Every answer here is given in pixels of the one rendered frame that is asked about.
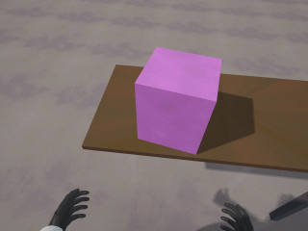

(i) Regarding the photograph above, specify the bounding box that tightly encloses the robot right hand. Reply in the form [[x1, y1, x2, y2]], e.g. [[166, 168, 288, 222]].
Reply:
[[220, 203, 254, 231]]

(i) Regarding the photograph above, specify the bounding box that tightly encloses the carton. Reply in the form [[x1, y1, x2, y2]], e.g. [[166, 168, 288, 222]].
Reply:
[[135, 47, 222, 155]]

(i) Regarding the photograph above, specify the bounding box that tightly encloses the table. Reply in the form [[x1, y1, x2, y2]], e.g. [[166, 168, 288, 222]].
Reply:
[[82, 64, 308, 221]]

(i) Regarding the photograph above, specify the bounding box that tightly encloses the robot left hand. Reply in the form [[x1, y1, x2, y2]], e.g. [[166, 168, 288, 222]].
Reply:
[[48, 189, 90, 231]]

